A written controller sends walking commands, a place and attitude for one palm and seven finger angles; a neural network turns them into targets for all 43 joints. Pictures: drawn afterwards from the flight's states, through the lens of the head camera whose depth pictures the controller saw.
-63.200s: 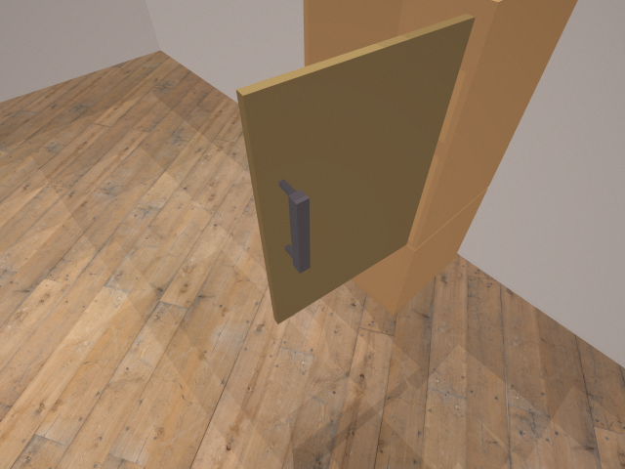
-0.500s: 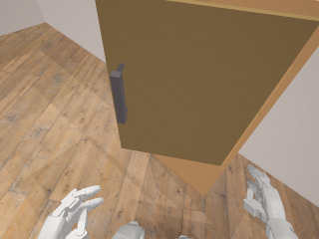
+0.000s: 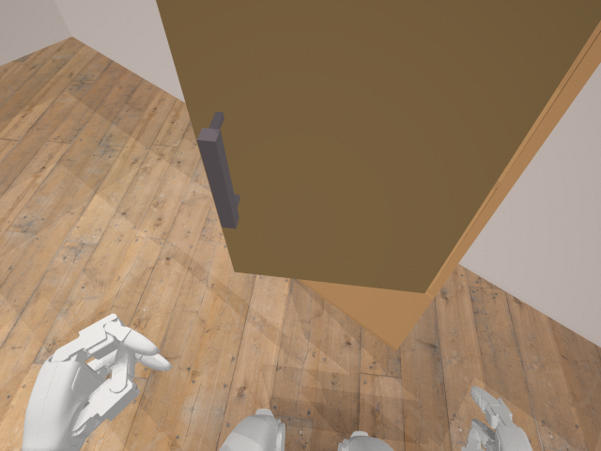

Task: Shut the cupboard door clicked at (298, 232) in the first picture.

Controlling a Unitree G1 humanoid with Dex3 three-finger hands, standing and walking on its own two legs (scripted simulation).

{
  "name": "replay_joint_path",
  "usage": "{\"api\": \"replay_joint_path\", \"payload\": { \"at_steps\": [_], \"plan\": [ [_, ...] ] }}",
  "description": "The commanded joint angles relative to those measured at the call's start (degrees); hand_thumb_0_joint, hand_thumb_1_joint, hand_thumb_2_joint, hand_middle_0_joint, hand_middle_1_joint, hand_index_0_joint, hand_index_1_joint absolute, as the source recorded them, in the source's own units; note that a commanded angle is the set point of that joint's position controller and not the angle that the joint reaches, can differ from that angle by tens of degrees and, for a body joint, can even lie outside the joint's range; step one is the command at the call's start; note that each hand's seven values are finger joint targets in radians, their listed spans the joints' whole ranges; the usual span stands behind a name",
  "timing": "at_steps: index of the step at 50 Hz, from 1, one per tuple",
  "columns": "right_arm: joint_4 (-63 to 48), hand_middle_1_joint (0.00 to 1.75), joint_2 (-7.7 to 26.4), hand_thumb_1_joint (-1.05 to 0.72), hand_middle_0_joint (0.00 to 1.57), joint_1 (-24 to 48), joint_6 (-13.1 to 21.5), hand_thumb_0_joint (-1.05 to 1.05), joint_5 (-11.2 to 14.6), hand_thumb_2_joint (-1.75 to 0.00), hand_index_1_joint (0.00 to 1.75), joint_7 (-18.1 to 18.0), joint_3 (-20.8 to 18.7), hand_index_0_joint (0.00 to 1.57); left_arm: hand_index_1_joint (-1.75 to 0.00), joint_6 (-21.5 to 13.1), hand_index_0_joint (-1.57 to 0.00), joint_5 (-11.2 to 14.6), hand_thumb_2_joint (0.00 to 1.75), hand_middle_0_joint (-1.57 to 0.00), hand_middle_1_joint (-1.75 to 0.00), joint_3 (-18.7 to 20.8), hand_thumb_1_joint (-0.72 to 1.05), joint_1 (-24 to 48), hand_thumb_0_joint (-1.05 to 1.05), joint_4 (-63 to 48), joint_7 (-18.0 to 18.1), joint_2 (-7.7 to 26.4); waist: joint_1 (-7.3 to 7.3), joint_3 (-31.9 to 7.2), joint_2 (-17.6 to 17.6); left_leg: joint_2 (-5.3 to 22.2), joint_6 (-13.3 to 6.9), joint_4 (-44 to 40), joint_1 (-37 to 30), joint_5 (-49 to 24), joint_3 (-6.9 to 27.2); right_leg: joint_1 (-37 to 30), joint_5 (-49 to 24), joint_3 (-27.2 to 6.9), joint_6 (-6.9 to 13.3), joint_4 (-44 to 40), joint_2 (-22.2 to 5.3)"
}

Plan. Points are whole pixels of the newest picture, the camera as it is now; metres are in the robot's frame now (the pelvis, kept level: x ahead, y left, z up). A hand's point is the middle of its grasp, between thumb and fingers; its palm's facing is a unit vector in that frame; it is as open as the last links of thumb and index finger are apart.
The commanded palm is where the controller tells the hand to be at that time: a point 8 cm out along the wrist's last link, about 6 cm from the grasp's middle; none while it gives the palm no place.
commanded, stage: raise the hand and make a fist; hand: left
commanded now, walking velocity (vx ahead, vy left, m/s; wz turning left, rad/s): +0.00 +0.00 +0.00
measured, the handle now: (224, 174) +0.47 +0.15 +0.09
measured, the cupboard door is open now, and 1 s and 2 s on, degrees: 32 32 32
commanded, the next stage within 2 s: bring the fist close to the handle in 0.96 s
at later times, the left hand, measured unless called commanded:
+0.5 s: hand (123, 364) +0.20 +0.21 +0.07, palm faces -0.07 -1.00 -0.03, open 3.1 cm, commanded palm +0.19 +0.27 +0.09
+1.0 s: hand (124, 334) +0.23 +0.21 +0.09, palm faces -0.03 -1.00 -0.05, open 3.1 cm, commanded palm +0.20 +0.26 +0.09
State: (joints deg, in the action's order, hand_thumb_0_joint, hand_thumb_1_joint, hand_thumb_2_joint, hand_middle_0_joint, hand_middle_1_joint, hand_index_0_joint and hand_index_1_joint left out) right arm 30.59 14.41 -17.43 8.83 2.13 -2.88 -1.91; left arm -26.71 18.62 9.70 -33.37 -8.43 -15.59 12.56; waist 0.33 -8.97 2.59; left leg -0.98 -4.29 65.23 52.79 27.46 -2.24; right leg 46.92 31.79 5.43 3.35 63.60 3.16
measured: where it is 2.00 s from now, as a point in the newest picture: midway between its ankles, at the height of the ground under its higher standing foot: outside the picture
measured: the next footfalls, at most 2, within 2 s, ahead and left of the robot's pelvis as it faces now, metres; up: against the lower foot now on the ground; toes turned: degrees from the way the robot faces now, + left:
none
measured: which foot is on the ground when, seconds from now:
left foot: down 0.00-1.00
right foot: down 0.00-1.00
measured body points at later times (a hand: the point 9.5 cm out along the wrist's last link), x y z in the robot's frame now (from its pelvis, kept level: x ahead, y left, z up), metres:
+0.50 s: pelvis -0.01 +0.03 +0.02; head +0.04 +0.04 +0.47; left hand +0.20 +0.26 +0.08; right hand +0.19 -0.19 -0.04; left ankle +0.04 +0.07 -0.65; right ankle -0.01 -0.09 -0.65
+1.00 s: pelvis +0.01 +0.01 +0.02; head +0.05 +0.02 +0.47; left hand +0.22 +0.26 +0.10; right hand +0.19 -0.22 -0.05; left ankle +0.04 +0.07 -0.65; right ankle +0.00 -0.09 -0.65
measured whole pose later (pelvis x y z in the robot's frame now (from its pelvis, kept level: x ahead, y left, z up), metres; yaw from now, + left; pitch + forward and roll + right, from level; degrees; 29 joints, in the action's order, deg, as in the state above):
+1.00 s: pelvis +0.01 +0.01 +0.02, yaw +1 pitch +11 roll -3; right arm 28.5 15.1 -15.5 10.0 2.2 -1.5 1.5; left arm -19.6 16.9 9.1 -20.4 -2.6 -16.4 15.4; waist 0.4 -7.2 3.0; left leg -1.9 -5.2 58.3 44.4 25.3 -1.7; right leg 37.8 28.9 5.4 2.2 55.3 2.8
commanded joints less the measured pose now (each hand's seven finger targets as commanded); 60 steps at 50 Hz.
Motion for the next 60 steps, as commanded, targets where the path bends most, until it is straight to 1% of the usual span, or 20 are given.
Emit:
{"api": "replay_joint_path", "payload": {
  "at_steps": [1,5,8,11,14,15,18,21,24,25,27,31,34,36,40,42,47,51,55,60],
  "plan": [
    [-10.9,0.30,7.4,-0.90,0.20,6.3,5.4,0.00,0.5,-0.90,0.30,-0.5,-1.8,0.20,-1.26,-4.2,-1.08,-0.5,0.90,-1.08,-1.26,-3.9,0.90,4.4,0.00,-6.4,-3.7,5.3,-2.02,-6.2,-3.5,1.6,2.1,-7.7,-7.4,-4.2,7.5,1.3,-1.7,-8.3,-2.8,-12.1,-2.3],
    [-12.4,0.30,7.6,-0.90,0.20,6.6,5.3,0.00,0.6,-0.90,0.30,-0.9,-1.9,0.20,-1.34,-1.5,-1.15,-1.3,0.90,-1.15,-1.34,3.1,0.90,5.1,0.00,-13.6,-0.5,12.8,1.54,-12.9,2.2,2.1,2.4,-13.2,-14.4,-3.9,8.9,-2.9,-3.9,-5.2,-1.1,-10.9,-1.1],
    [-12.9,0.30,6.4,-0.90,0.20,6.7,4.2,0.00,0.4,-0.90,0.30,-0.6,-1.1,0.20,-1.40,-0.4,-1.21,-0.8,0.90,-1.21,-1.40,3.9,0.90,4.7,0.00,-16.9,4.0,10.3,2.09,-11.5,5.2,2.7,3.8,-17.5,-20.0,-4.8,11.0,-3.2,-7.1,-2.2,-0.7,-10.2,-0.5],
    [-12.4,0.30,6.7,-0.90,0.20,6.3,3.2,0.00,0.1,-0.90,0.30,-0.2,-0.6,0.20,-1.46,1.3,-1.26,-1.4,0.90,-1.26,-1.46,1.3,0.90,4.9,0.00,-13.2,6.0,7.0,0.23,-7.1,3.4,3.4,4.4,-18.7,-20.7,-5.1,12.3,-1.8,-7.8,-1.0,-1.0,-10.9,-0.1],
    [-12.4,0.30,7.8,-0.90,0.20,5.7,2.7,0.00,0.3,-0.90,0.30,0.1,-0.1,0.20,-1.50,4.1,-1.30,-2.9,0.90,-1.30,-1.50,-3.5,0.90,6.6,0.00,-6.5,4.0,4.3,-2.00,-0.6,0.6,3.3,4.0,-19.5,-17.2,0.8,12.5,-0.4,-5.8,-1.0,-1.4,-12.7,-0.3],
    [-12.3,0.30,8.2,-0.90,0.20,5.3,2.6,0.00,0.3,-0.90,0.30,-0.1,0.1,0.20,-1.50,5.3,-1.30,-3.4,0.90,-1.30,-1.50,-4.1,0.90,7.9,0.00,-3.6,3.0,4.6,-2.85,0.8,-2.2,3.2,3.4,-19.4,-15.6,2.1,12.6,-0.5,-5.4,-1.1,-1.4,-13.5,-0.3],
    [-12.9,0.30,9.0,-0.90,0.20,4.7,3.3,0.00,0.5,-0.90,0.30,-0.4,0.3,0.20,-1.50,6.1,-1.30,-3.3,0.90,-1.30,-1.50,-2.8,0.90,13.3,0.00,-4.7,0.0,7.8,-2.52,-1.6,-1.7,2.9,3.5,-19.6,-16.9,2.2,12.5,-1.9,-5.4,-1.9,-1.3,-14.2,-0.5],
    [-13.1,0.30,8.7,-0.90,0.20,4.9,4.1,0.00,0.2,-0.90,0.30,-0.6,0.6,0.20,-1.50,4.9,-1.30,-2.3,0.90,-1.30,-1.50,2.1,0.90,17.9,0.00,-11.5,0.1,12.3,-0.45,-8.2,4.4,3.1,4.9,-20.4,-23.5,-3.2,13.6,-3.9,-8.6,-2.1,-0.8,-13.1,-0.6],
    [-12.5,0.30,8.0,-0.90,0.20,4.9,4.6,0.00,-0.2,-0.90,0.30,-0.3,0.9,0.20,-1.50,2.6,-1.30,-1.0,0.90,-1.30,-1.50,4.8,0.90,17.5,0.00,-14.9,1.5,12.7,0.63,-11.0,7.4,3.8,6.5,-21.2,-29.2,-8.7,15.0,-3.6,-10.8,-1.6,-0.7,-12.4,-0.4],
    [-12.0,0.30,8.0,-0.90,0.20,4.8,4.6,0.00,-0.4,-0.90,0.30,-0.2,1.0,0.20,-1.50,2.4,-1.30,-0.9,0.90,-1.30,-1.50,6.0,0.90,17.3,0.00,-14.3,2.2,13.5,0.91,-10.8,7.3,3.7,6.6,-21.2,-28.9,-10.1,15.1,-4.2,-11.4,-1.5,-0.6,-12.3,-0.3],
    [-11.3,0.30,7.9,-0.90,0.20,4.8,4.3,0.00,-0.2,-0.90,0.30,0.1,1.0,0.20,-1.50,2.9,-1.30,-0.8,0.90,-1.30,-1.50,3.8,0.90,15.6,0.00,-10.1,2.0,10.4,-0.23,-7.6,4.9,3.9,6.3,-21.2,-27.4,-10.0,14.6,-4.0,-11.4,-1.1,-0.9,-13.1,-0.3],
    [-11.2,0.30,8.8,-0.90,0.20,3.9,4.0,0.00,0.6,-0.90,0.30,0.3,0.6,0.20,-1.50,7.6,-1.30,-1.3,0.90,-1.30,-1.50,-1.1,0.90,13.2,0.00,-0.5,-1.4,6.0,-1.34,-3.3,-0.5,3.5,5.3,-21.1,-23.0,-9.5,13.1,-5.1,-11.9,-0.8,-1.3,-15.1,-0.5],
    [-12.2,0.30,9.3,-0.90,0.20,3.9,4.3,0.00,0.9,-0.90,0.30,0.0,0.2,0.20,-1.50,10.1,-1.30,-0.9,0.90,-1.30,-1.50,0.0,0.90,14.7,0.00,-0.9,-3.3,8.1,-0.94,-5.1,-1.9,2.8,4.6,-20.7,-22.2,-9.1,11.7,-7.4,-12.6,-1.4,-1.4,-16.2,-0.7],
    [-12.5,0.30,9.0,-0.90,0.20,4.1,4.7,0.00,0.6,-0.90,0.30,-0.2,0.1,0.20,-1.50,9.2,-1.30,-0.6,0.90,-1.30,-1.50,2.3,0.90,16.1,0.00,-4.3,-3.1,10.3,-0.01,-7.9,-0.9,2.3,4.4,-19.9,-23.4,-12.8,10.7,-9.5,-14.8,-1.8,-1.1,-15.8,-0.8],
    [-11.6,0.30,8.2,-0.90,0.20,4.4,5.3,0.00,-0.2,-0.90,0.30,0.0,0.3,0.20,-1.50,3.2,-1.30,-0.1,0.90,-1.30,-1.50,6.7,0.90,19.0,0.00,-12.3,0.5,14.0,1.39,-11.0,3.9,2.7,5.4,-19.2,-26.7,-16.9,11.0,-9.0,-15.8,-2.1,-0.4,-14.1,-0.5],
    [-10.9,0.30,7.7,-0.90,0.20,4.5,5.3,0.00,-0.3,-0.90,0.30,0.5,0.6,0.20,-1.50,1.2,-1.30,-0.2,0.90,-1.30,-1.50,5.0,0.90,17.4,0.00,-10.9,1.4,11.6,0.58,-9.3,5.2,2.9,5.5,-18.8,-26.7,-16.9,10.9,-6.9,-15.2,-2.0,-0.5,-13.6,-0.5],
    [-10.4,0.30,8.5,-0.90,0.20,3.9,4.2,0.00,0.3,-0.90,0.30,1.1,0.0,0.20,-1.50,4.2,-1.30,-1.2,0.90,-1.30,-1.50,0.3,0.90,13.4,0.00,-1.5,-1.0,7.5,-1.16,-5.5,0.7,2.4,4.1,-17.9,-21.3,-11.9,9.7,-6.5,-14.3,-2.3,-1.2,-14.8,-0.7],
    [-11.9,0.30,8.7,-0.90,0.20,4.1,3.9,0.00,0.8,-0.90,0.30,0.4,0.0,0.20,-1.50,7.6,-1.30,-0.6,0.90,-1.30,-1.50,1.1,0.90,15.0,0.00,-3.3,-3.2,9.6,-0.71,-7.8,-1.7,1.6,2.8,-17.0,-20.1,-13.5,7.9,-10.6,-16.8,-3.5,-1.4,-16.1,-1.0],
    [-11.5,0.30,8.1,-0.90,0.20,4.4,4.2,0.00,0.2,-0.90,0.30,-0.2,0.4,0.20,-1.50,4.1,-1.30,0.5,0.90,-1.30,-1.50,4.5,0.90,21.4,0.00,-10.4,-1.1,12.9,-0.44,-10.6,0.3,1.5,2.7,-15.3,-21.5,-16.4,7.5,-11.3,-19.2,-4.1,-1.1,-14.9,-0.7],
    [-8.7,0.30,8.0,-0.90,0.20,4.7,4.3,0.00,0.1,-0.90,0.30,-0.1,0.9,0.20,-1.50,1.6,-1.30,-0.9,0.90,-1.30,-1.50,1.1,0.90,27.5,0.00,-2.6,0.6,9.2,-1.99,-5.7,1.1,1.9,2.6,-14.4,-17.8,-9.0,8.1,-5.3,-12.0,-4.4,-1.1,-14.4,-0.8]
  ]
}}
